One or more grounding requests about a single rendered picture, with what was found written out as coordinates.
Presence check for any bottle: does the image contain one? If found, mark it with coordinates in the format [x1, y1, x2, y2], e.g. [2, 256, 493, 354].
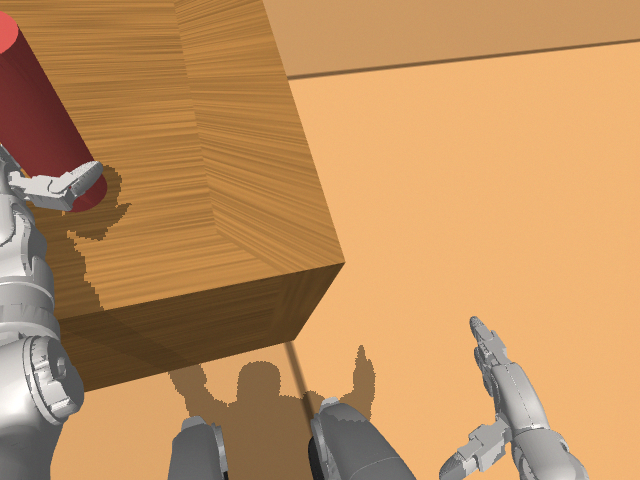
[0, 11, 107, 212]

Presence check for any right robot arm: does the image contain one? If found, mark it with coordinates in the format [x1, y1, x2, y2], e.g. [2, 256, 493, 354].
[511, 428, 589, 480]

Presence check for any left robot arm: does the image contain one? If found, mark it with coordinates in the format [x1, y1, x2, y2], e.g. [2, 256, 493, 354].
[0, 194, 84, 480]

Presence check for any right robot hand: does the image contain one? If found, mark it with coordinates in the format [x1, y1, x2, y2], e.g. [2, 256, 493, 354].
[439, 316, 551, 480]

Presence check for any right robot foot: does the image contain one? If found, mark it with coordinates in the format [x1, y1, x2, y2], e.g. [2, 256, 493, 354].
[308, 437, 325, 480]

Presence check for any left robot hand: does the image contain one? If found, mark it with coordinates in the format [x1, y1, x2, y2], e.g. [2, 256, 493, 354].
[0, 144, 103, 211]

